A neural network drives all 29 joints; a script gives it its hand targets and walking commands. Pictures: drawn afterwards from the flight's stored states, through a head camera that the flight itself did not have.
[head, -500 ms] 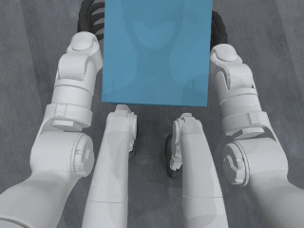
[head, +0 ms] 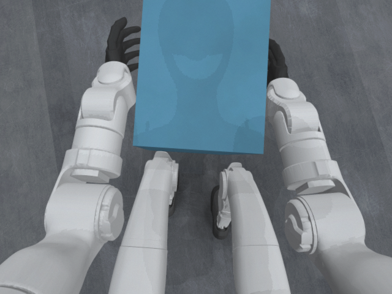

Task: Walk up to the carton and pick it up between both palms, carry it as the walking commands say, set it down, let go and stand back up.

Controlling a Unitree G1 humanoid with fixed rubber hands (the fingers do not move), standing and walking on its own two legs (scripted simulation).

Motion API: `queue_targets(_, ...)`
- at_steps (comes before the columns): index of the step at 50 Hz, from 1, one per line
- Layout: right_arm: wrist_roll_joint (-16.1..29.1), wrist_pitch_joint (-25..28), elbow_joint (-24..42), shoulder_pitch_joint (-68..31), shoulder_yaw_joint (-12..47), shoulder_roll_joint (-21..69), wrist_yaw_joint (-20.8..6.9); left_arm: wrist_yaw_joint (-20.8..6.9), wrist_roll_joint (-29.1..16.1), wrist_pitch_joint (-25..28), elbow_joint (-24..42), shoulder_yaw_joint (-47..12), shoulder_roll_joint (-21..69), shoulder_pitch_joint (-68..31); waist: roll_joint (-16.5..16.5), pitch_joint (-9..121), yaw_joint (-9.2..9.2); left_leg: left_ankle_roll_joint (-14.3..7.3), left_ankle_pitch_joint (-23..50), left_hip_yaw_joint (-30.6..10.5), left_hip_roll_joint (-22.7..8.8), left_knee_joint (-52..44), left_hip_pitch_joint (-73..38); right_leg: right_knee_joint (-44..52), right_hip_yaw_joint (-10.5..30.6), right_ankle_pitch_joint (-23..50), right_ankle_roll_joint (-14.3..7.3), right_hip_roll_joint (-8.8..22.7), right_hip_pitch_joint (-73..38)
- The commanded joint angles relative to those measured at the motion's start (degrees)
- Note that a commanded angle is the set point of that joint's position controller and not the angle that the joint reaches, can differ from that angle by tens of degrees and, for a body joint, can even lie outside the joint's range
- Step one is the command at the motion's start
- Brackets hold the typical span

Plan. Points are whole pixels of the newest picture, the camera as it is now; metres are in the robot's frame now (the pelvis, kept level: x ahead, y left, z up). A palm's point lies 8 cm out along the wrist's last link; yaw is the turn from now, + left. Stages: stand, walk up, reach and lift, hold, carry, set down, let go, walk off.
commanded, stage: reach and lift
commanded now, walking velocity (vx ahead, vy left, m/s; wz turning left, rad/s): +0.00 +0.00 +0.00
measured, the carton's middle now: (194, 92) +0.46 +0.01 -0.11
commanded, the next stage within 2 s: none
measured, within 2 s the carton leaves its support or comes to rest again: neither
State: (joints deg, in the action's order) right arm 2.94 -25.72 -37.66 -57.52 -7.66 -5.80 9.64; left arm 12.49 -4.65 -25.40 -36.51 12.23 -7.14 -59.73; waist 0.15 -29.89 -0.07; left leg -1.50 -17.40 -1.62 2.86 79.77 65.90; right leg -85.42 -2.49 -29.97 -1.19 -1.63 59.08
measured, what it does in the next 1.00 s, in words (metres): rises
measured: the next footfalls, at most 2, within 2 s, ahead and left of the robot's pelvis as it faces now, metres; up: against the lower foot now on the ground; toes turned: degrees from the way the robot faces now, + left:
none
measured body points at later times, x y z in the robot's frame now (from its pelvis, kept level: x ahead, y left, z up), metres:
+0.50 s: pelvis +0.01 +0.00 +0.06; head +0.21 +0.02 +0.46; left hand +0.48 +0.15 +0.04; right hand +0.46 -0.13 +0.03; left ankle +0.20 +0.09 -0.57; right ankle +0.12 -0.11 -0.57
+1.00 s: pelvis +0.06 +0.00 +0.12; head +0.11 +0.02 +0.57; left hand +0.45 +0.15 +0.14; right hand +0.44 -0.14 +0.14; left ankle +0.20 +0.09 -0.57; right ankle +0.12 -0.11 -0.57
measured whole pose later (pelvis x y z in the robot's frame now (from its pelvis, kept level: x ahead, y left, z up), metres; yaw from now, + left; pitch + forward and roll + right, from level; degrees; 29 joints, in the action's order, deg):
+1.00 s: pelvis +0.06 +0.00 +0.12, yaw +1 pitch +4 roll -2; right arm -6.0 -29.9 -39.0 -35.4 -14.5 3.0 5.0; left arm 10.1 4.8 -27.7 -39.8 12.4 1.2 -37.3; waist 0.1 -1.2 -1.1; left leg -1.4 -10.4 -3.7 3.0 47.3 40.8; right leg -50.6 -2.5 -20.8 -1.1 -1.6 34.0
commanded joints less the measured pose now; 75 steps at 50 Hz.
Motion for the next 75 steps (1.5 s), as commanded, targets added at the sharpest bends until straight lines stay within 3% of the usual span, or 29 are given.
queue_targets(1, 6.7, 4.98, 26.58, -56.67, 22.34, 64.06, -15.42, -17.88, -7.57, 0.02, 17.09, -35.17, 72.35, -43.68, 3.87, 133.99, -6.81, 3.61, -0.47, -6.91, 4.38, -12.01, -58.57, 21.32, 5.83, 6.28, -0.29, -6.14, -13.63)
queue_targets(27, 4.08, 4.62, 26.33, -50.52, 20.4, 68.46, -17.84, -20.25, -4.97, -0.73, 16.89, -36.71, 76.69, -37.91, 3.52, 125.44, -8.42, 3.2, 1.89, -8.6, 3.44, -26.21, -69.8, 35.86, 7.52, 10.8, -0.72, -4.26, -27.36)
queue_targets(39, 3.69, 3.68, 27.03, -46.6, 20.39, 69.38, -19.19, -21.07, -2.94, -1.69, 15.5, -35.68, 78.1, -30.94, 2.88, 118.66, -7.54, 2.79, 4.5, -8.92, 2.68, -33.16, -75.52, 43.26, 7.94, 12.92, -0.53, -3.06, -32.1)
queue_targets(44, 1.82, 3.15, 22.47, -40.36, 17.27, 70.86, -19.9, -21.8, -0.52, -2.03, 11.2, -32.9, 79.02, -25.22, 2.72, 105.7, -7.27, 2.45, 4.58, -8.75, 1.79, -36.71, -74.43, 46.67, 7.63, 12.43, -0.64, -2.51, -30.14)
queue_targets(49, -4.09, 2.3, 8.83, -30.9, 6.65, 71.4, -20.98, -23.39, 4.81, -1.72, -3.07, -23.36, 79.73, -17.12, 1.01, 72.38, -7.81, 1.64, -4.86, -8.17, -0.64, -40.96, -64.78, 51.61, 7.57, 3.18, -1.09, -0.42, -22.98)
queue_targets(51, -6.89, 1.41, 4.82, -27.4, 2.72, 72.18, -21.44, -24.2, 6.69, -1.33, -8.24, -17.8, 79.08, -13.78, -0.82, 59.15, -6.73, 1.26, -7.23, -7.15, -1.51, -42.51, -61.48, 53.74, 7.89, 0.32, -1.12, 0.57, -21.27)
queue_targets(53, -6.74, 0.19, 7.06, -27.19, 4.1, 73.65, -21.74, -24.91, 5.97, -1.63, -6.88, -16.8, 79.99, -13.57, -1.09, 57.94, -5.65, 1.19, -5.24, -6.2, -1.12, -43.74, -65.08, 55.8, 8.57, 1.28, -1.28, 0.96, -25.53)
queue_targets(57, -7.02, -1.51, 7.22, -26.83, 4.67, 74.48, -22.41, -25.77, 5.63, -3.33, -6.23, -16.68, 81.47, -13.62, -0.19, 56.19, -5.88, 0.97, -4.81, -6.0, -0.41, -45.57, -68.84, 58.07, 9.18, 1.13, -1.74, 1.18, -27.17)
queue_targets(64, -2.82, -3.74, 17.53, -23.41, 12.31, 75.84, -22.03, -26.02, 0.45, -5.55, 3.7, -24.07, 83.11, -10.99, -0.02, 61.75, -7.07, 1.37, 13.33, -6.65, 0.09, -46.64, -76.49, 59.76, 8.82, 16.71, -2.33, 0.53, -34.45)
queue_targets(73, 1.4, -7.27, 27.01, -14.56, 23.29, 74.67, -22.01, -25.1, -1.86, -8.8, 16.47, -32.86, 81.96, -3.46, 0.0, 64.9, -6.2, 2.24, 25.69, -6.08, 0.11, -47.3, -78.22, 60.89, 8.73, 27.84, -1.61, 0.01, -42.18)
queue_targets(75, 1.66, -8.14, 28.03, -13.21, 24.53, 73.65, -21.85, -25.08, -1.8, -9.79, 17.15, -33.73, 81.02, -1.68, -0.11, 63.49, -6.03, 2.3, 25.4, -5.95, 0.13, -47.68, -77.5, 61.45, 8.71, 28.01, -1.31, 0.11, -42.48)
